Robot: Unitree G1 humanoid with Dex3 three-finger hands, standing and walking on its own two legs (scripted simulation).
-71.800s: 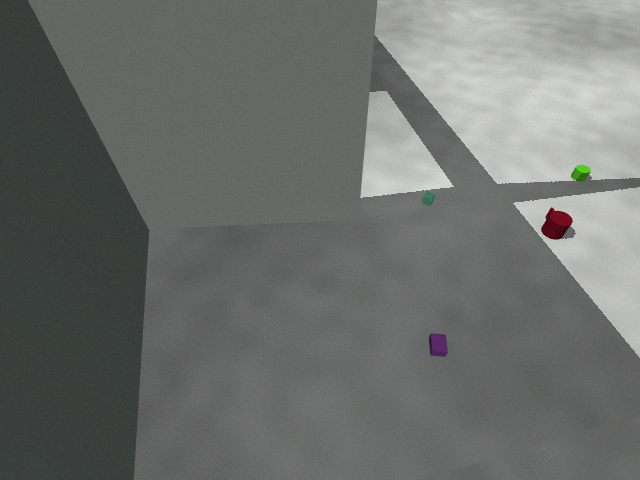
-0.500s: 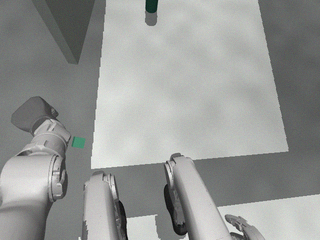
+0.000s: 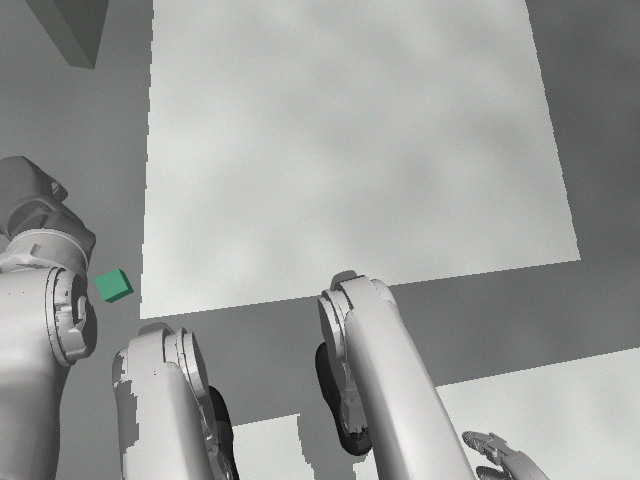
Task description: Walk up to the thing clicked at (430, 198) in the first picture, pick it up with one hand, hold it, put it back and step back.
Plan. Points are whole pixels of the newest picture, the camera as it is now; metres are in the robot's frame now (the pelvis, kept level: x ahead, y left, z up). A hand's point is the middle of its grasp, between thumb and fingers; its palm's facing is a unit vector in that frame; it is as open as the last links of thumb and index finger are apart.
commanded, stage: crouch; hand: left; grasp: from above
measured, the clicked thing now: (114, 285) +0.42 +0.24 -0.36
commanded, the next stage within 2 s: rise first in 0.44 s
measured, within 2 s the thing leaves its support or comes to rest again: neither
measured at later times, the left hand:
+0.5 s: hand (59, 222) +0.50 +0.26 -0.20, palm faces -0.32 -0.28 -0.91, open 5.0 cm
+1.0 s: hand (65, 229) +0.50 +0.27 -0.24, palm faces -0.33 -0.29 -0.90, open 5.4 cm
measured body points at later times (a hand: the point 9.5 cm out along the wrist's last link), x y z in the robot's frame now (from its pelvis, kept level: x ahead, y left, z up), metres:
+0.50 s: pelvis +0.00 +0.00 -0.05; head +0.25 +0.03 +0.32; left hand +0.51 +0.27 -0.15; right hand -0.01 -0.26 -0.16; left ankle +0.08 +0.12 -0.34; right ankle +0.10 -0.12 -0.34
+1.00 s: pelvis +0.00 +0.00 -0.06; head +0.27 +0.04 +0.30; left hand +0.52 +0.28 -0.19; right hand -0.01 -0.26 -0.15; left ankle +0.08 +0.12 -0.34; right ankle +0.10 -0.12 -0.34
